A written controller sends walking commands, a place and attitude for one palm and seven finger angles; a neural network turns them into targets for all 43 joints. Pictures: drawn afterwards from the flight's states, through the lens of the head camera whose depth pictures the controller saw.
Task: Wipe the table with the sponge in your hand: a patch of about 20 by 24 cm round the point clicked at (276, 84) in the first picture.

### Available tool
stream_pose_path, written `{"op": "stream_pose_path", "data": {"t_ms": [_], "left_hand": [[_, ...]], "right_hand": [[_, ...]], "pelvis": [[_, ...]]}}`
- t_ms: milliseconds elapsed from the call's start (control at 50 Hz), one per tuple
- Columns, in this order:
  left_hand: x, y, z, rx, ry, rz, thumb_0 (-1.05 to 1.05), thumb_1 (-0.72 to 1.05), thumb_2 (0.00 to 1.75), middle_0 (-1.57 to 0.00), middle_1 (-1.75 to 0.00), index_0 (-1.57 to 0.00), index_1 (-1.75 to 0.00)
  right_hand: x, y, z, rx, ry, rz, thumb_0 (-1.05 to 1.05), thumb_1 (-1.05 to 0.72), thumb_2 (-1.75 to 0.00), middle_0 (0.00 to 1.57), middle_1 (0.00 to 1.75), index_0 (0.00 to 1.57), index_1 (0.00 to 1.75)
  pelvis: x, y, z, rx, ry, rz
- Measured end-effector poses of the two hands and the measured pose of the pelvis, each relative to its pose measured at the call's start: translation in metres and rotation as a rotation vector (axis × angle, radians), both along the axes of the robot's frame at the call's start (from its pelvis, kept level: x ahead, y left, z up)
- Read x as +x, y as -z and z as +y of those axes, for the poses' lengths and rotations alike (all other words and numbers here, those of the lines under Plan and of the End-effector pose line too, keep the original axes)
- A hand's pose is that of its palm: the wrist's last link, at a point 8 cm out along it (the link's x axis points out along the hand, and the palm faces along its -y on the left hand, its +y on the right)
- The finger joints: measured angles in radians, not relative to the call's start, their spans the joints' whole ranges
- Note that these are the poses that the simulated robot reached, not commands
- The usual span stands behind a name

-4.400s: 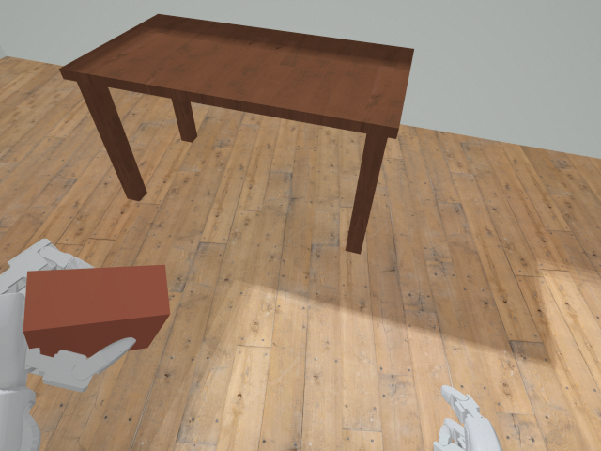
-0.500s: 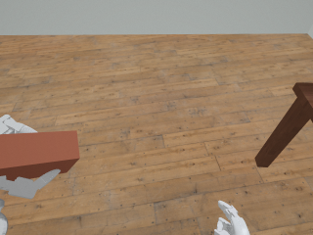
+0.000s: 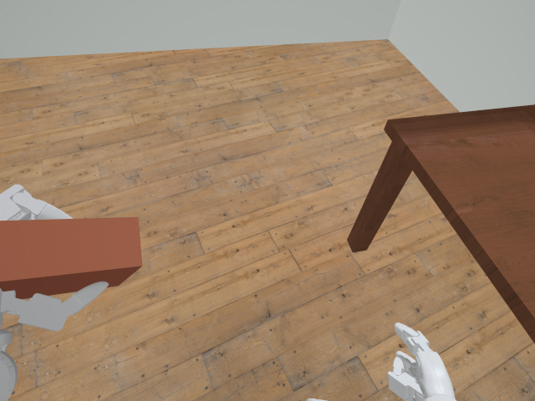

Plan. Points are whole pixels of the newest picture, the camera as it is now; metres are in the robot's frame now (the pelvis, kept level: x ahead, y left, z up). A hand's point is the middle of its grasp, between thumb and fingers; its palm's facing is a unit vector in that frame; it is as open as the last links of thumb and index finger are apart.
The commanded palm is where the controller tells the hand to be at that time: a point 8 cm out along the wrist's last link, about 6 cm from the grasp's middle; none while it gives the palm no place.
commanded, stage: turn to face it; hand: left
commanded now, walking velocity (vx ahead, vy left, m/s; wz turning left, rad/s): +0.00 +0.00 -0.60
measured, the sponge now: (90, 258) +0.23 +0.23 +0.15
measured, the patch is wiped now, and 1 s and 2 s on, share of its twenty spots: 0.00 0.00 0.00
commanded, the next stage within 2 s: none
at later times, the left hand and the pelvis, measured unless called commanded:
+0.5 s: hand (231, 265) +0.23 +0.07 +0.17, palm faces +0.06 -0.81 -0.58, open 9.6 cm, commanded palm +0.19 +0.13 +0.18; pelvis -0.05 -0.08 +0.00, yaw -18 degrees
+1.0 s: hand (282, 289) +0.21 +0.02 +0.17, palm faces -0.09 -0.89 -0.45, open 9.6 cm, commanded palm +0.18 +0.07 +0.18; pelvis -0.11 -0.07 +0.00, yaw -35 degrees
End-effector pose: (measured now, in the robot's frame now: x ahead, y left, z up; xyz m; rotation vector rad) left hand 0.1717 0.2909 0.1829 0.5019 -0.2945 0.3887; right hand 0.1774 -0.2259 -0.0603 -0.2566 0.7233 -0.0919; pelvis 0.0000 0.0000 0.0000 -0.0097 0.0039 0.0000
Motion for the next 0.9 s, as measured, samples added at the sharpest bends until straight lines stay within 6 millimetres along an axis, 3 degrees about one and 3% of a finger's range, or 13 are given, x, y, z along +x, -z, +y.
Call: {"op": "stream_pose_path", "data": {"t_ms": [100,180,280,340,440,540,680,900], "left_hand": [[0.019,-0.001,-0.033,0.005,0.108,0.049,0.00,-0.44,0.99,-0.81,-1.33,-0.80,-1.33],[0.033,-0.003,-0.068,0.066,0.187,0.093,0.00,-0.44,0.99,-0.81,-1.33,-0.79,-1.33],[0.042,-0.003,-0.122,0.162,0.261,0.110,0.00,-0.44,0.99,-0.81,-1.33,-0.79,-1.33],[0.041,-0.004,-0.146,0.165,0.309,0.137,0.00,-0.44,0.99,-0.81,-1.33,-0.79,-1.33],[0.034,-0.010,-0.167,0.177,0.351,0.162,0.00,-0.44,0.99,-0.81,-1.33,-0.79,-1.33],[0.029,-0.016,-0.175,0.141,0.364,0.117,0.00,-0.44,0.99,-0.81,-1.33,-0.79,-1.33],[0.021,-0.015,-0.184,0.033,0.407,0.036,0.00,-0.44,0.99,-0.81,-1.33,-0.79,-1.34],[0.023,-0.008,-0.188,0.031,0.522,-0.004,0.00,-0.44,0.99,-0.81,-1.33,-0.79,-1.34]], "right_hand": [[-0.039,0.014,0.005,0.096,0.036,0.062,0.01,-0.91,-0.89,0.20,0.30,0.20,0.30],[-0.068,0.029,-0.009,0.157,0.090,0.093,0.01,-0.90,-0.89,0.20,0.30,0.20,0.30],[-0.098,0.057,-0.054,0.184,0.163,0.116,0.01,-0.90,-0.89,0.21,0.30,0.21,0.30],[-0.116,0.060,-0.088,0.153,0.235,0.147,0.01,-0.90,-0.89,0.21,0.30,0.21,0.30],[-0.140,0.048,-0.133,0.094,0.361,0.136,0.01,-0.91,-0.89,0.20,0.30,0.20,0.30],[-0.160,0.032,-0.155,0.054,0.422,0.097,0.01,-0.91,-0.90,0.20,0.30,0.20,0.30],[-0.179,0.014,-0.154,0.027,0.433,0.053,0.01,-0.91,-0.90,0.20,0.30,0.20,0.30],[-0.213,0.010,-0.106,0.082,0.479,-0.004,0.01,-0.91,-0.90,0.20,0.30,0.20,0.30]], "pelvis": [[-0.007,-0.004,-0.010,-0.031,0.076,-0.002],[-0.015,-0.002,-0.029,-0.027,0.134,0.007],[-0.027,0.012,-0.060,-0.019,0.177,0.004],[-0.037,0.011,-0.069,0.016,0.224,0.001],[-0.048,0.004,-0.079,0.038,0.285,-0.005],[-0.056,0.000,-0.084,0.047,0.337,-0.001],[-0.068,-0.002,-0.082,0.056,0.404,0.012],[-0.095,0.003,-0.062,0.037,0.529,-0.004]]}}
